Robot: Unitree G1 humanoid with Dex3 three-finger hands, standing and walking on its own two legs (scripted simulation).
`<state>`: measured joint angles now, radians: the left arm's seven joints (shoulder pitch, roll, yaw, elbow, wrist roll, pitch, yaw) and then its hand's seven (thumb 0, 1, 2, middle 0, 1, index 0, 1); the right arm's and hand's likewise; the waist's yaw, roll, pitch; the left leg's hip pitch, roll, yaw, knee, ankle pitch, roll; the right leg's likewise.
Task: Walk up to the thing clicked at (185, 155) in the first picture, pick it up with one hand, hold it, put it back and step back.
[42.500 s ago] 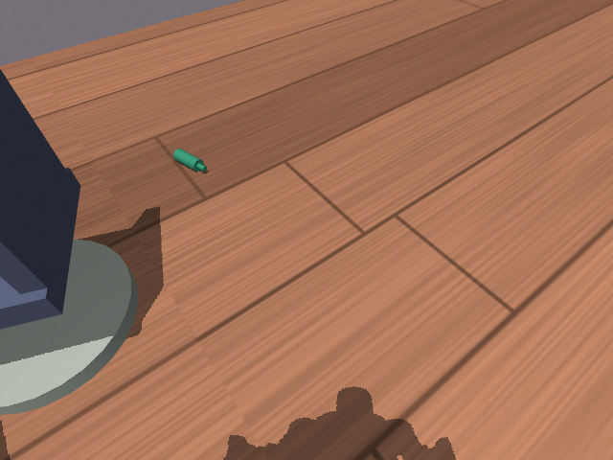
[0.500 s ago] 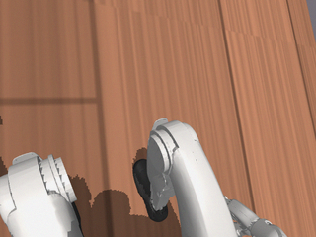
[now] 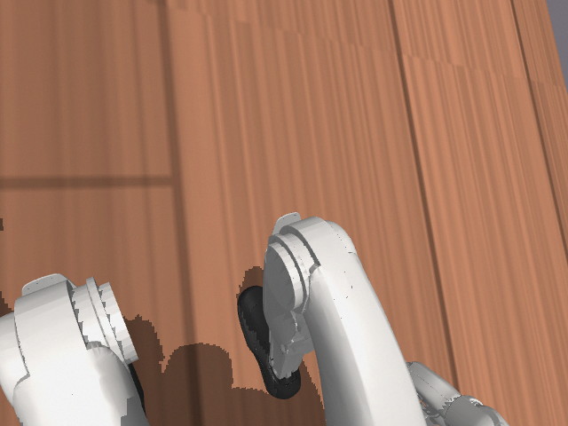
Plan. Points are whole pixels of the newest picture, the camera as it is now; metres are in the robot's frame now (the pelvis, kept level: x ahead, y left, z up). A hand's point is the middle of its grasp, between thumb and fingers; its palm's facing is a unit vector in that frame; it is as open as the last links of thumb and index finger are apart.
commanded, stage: settle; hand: left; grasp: from above
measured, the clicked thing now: out of the picture +0.40 +0.38 -0.26
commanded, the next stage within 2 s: lift in 0.96 s
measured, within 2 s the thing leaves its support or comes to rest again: leaves its support in 0.26 s
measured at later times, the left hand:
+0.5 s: hand out of the picture +0.40 +0.37 -0.19, palm faces -0.39 -0.16 -0.91, open 9.0 cm
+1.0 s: hand out of the picture +0.39 +0.37 -0.12, palm faces -0.43 -0.11 -0.89, open 9.0 cm
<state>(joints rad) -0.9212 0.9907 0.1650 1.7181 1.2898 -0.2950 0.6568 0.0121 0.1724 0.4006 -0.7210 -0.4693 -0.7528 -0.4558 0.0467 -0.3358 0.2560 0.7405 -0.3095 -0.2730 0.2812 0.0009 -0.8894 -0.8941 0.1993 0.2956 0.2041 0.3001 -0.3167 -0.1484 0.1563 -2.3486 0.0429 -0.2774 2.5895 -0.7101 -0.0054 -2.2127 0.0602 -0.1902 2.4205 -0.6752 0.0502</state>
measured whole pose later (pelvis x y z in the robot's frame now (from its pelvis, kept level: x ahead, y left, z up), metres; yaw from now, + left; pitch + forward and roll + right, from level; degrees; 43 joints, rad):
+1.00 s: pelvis -0.01 -0.01 +0.04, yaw +6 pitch +31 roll -9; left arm -0.86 0.77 0.09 1.33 1.23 -0.23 0.32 0.01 0.10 0.42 -0.81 -0.41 -0.84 -0.40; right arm 0.15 -0.29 0.08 0.73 -0.14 -0.09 0.20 0.00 -0.91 -0.90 0.20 0.30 0.20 0.30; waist -0.20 -0.01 -0.04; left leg -2.32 0.03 -0.16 2.41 -0.64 0.00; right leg -2.21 0.01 -0.11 2.32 -0.66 0.03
